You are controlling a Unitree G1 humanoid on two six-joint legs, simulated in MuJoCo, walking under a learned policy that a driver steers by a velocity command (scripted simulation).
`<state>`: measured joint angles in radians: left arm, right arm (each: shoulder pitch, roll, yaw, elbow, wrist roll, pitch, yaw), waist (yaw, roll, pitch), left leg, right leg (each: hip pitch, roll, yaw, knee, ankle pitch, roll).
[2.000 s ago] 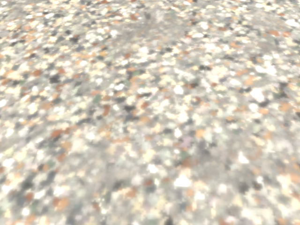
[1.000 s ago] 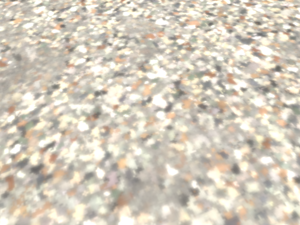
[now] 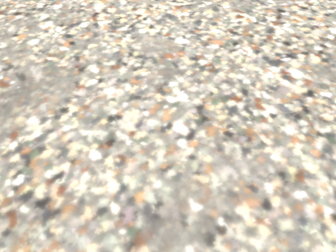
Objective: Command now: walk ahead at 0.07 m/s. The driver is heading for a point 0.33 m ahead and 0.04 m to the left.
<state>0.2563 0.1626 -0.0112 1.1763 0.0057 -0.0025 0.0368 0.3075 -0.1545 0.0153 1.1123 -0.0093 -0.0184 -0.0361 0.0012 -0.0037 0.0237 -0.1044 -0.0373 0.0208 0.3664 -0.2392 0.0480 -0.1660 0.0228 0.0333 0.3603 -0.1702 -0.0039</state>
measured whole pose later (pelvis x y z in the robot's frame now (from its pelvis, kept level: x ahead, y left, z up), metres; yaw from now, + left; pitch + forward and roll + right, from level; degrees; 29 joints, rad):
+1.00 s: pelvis +0.27 -0.05 -0.01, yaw +3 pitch -1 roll +1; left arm 0.26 0.13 0.00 1.11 0.02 0.01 0.04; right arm 0.25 -0.14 0.00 1.08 -0.01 -0.02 -0.04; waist -0.01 -0.02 0.05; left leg -0.27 -0.06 0.12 0.44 -0.15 0.10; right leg -0.23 -0.03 0.00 0.59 -0.36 -0.01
